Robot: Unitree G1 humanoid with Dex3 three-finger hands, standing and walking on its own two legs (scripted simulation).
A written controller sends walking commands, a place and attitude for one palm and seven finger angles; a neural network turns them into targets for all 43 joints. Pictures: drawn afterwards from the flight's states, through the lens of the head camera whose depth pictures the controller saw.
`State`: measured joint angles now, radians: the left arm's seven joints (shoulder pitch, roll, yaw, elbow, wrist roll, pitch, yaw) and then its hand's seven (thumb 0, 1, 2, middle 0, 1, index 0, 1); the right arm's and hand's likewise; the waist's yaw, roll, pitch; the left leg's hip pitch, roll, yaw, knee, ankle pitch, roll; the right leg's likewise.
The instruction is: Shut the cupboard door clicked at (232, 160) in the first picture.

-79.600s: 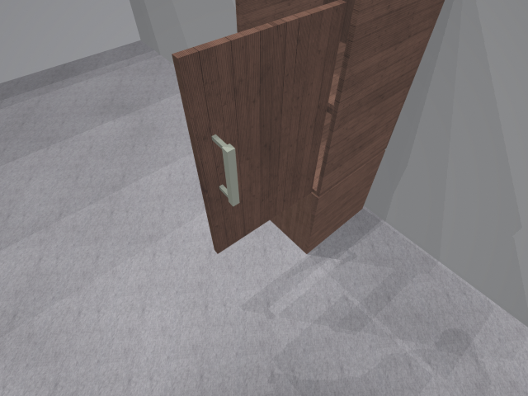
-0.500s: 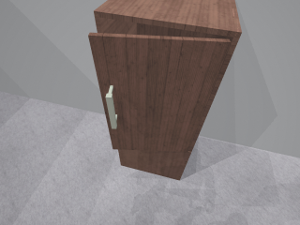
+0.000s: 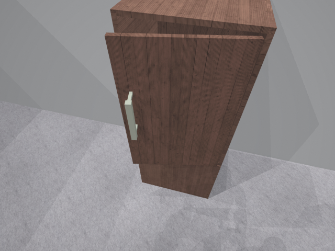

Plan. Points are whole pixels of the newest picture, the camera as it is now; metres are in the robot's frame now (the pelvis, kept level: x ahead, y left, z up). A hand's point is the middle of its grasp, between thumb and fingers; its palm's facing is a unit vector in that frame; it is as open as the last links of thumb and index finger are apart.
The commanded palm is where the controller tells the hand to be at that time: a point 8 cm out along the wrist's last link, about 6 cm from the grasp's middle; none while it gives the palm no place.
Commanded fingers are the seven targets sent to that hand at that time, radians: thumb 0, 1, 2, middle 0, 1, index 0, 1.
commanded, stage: look again from close up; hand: left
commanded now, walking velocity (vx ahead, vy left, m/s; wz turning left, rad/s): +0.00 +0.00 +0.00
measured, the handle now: (132, 117) +0.51 +0.14 +0.00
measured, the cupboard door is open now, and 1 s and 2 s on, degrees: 13 13 13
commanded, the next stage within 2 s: raise the hand and make a fist in 0.34 s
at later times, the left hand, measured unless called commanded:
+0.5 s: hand out of the picture +0.10 +0.17 -0.15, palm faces +0.09 -0.98 -0.20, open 7.3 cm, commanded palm +0.12 +0.21 -0.06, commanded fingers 0.00 0.90 0.90 -0.25 -0.36 -0.25 -0.36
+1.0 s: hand (108, 235) +0.17 +0.15 -0.04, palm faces +0.05 -1.00 -0.04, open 5.5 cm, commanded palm +0.15 +0.21 -0.04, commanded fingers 0.00 0.90 0.90 -0.71 -0.86 -0.71 -0.86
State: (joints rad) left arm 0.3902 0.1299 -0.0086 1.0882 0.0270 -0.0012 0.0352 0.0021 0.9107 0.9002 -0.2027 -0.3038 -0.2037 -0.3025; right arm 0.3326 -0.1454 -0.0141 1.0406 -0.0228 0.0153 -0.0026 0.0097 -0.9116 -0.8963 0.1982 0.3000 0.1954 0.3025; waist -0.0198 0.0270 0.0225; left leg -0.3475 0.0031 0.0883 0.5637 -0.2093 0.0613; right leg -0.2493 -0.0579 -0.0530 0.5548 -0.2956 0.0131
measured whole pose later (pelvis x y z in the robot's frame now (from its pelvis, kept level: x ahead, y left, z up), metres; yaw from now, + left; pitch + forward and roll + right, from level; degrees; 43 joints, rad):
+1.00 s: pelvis +0.00 -0.06 -0.11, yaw +2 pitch +15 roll -3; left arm 0.50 0.22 0.19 -0.08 -0.32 -0.47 -0.38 0.02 0.90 0.90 -0.54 -0.67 -0.54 -0.67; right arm 0.12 -0.21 -0.03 0.55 0.02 -0.26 -0.07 0.02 -0.91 -0.90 0.20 0.30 0.20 0.30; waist 0.08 0.02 -0.14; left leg -1.04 0.07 -0.05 1.29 -0.51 -0.03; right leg -0.89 0.00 -0.15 1.27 -0.64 -0.05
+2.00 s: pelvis +0.01 -0.02 -0.06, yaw +1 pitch +10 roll -4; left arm 0.38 0.26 0.15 -0.07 -0.27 -0.31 -0.24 0.01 0.90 0.90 -1.30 -1.50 -1.30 -1.50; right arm 0.27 -0.23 0.04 0.51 0.02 -0.18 -0.05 0.02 -0.90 -0.90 0.20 0.30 0.20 0.30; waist 0.00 0.04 -0.12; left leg -0.82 0.05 0.00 1.06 -0.43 0.02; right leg -0.67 -0.02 -0.10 1.01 -0.52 0.01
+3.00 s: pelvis +0.01 -0.04 -0.06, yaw +1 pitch +11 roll -1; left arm 0.02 0.22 0.12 0.24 -0.23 -0.32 -0.18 0.01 0.90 0.90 -1.30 -1.50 -1.30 -1.50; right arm 0.27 -0.25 0.02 0.57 0.02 -0.14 -0.04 0.02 -0.91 -0.90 0.20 0.30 0.20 0.30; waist -0.02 0.03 -0.11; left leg -0.80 0.06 0.02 1.01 -0.41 0.00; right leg -0.69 -0.01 -0.08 1.01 -0.52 -0.02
